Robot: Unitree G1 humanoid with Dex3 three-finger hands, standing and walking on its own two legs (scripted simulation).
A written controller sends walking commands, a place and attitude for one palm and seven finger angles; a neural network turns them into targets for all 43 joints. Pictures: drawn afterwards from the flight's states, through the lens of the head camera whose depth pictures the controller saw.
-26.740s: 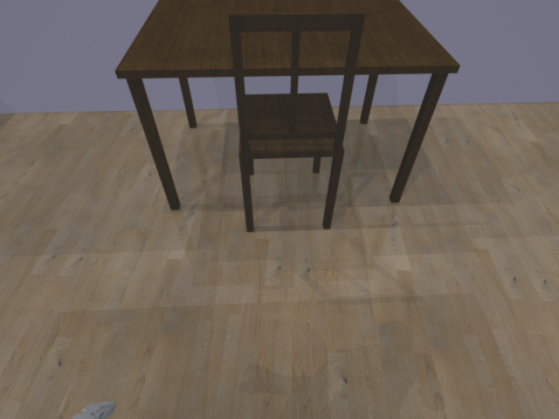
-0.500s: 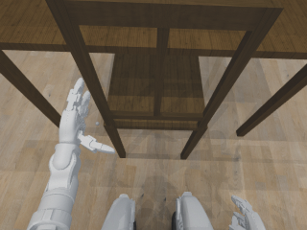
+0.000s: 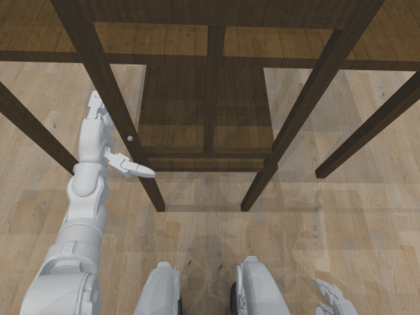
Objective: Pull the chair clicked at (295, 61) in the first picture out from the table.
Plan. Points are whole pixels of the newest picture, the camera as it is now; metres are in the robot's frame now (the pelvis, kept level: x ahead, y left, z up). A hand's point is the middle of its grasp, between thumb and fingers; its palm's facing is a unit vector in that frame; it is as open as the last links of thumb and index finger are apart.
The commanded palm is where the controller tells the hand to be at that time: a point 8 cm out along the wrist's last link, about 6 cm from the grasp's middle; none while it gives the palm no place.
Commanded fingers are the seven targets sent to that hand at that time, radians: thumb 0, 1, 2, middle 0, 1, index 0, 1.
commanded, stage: push the fingers through the gap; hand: left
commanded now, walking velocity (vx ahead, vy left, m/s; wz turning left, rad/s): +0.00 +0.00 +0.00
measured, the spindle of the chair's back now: (210, 106) +0.48 -0.01 +0.07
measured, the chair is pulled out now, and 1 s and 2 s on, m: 0.00 0.00 0.02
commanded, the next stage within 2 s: hook a spindle and tug to test in 0.52 s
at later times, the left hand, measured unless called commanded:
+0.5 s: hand (130, 132) +0.45 +0.15 +0.03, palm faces -0.01 -1.00 -0.04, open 16.9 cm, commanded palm +0.42 +0.20 +0.03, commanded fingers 0.00 -0.50 0.30 -0.06 -0.08 -0.06 -0.08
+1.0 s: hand (129, 134) +0.44 +0.15 +0.03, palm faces -0.02 -1.00 -0.02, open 15.2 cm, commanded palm +0.42 +0.19 +0.03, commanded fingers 0.00 -0.22 0.42 -0.41 -1.18 -0.41 -1.18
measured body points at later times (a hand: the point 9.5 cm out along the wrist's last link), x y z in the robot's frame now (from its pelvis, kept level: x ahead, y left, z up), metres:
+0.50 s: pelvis +0.00 +0.00 +0.00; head +0.14 +0.01 +0.43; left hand +0.44 +0.20 +0.03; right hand +0.08 -0.26 -0.12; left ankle +0.02 +0.11 -0.62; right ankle +0.05 -0.13 -0.62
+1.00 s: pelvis +0.00 +0.01 +0.00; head +0.14 +0.02 +0.43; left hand +0.44 +0.20 +0.03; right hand +0.10 -0.25 -0.12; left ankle +0.02 +0.11 -0.62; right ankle +0.05 -0.13 -0.62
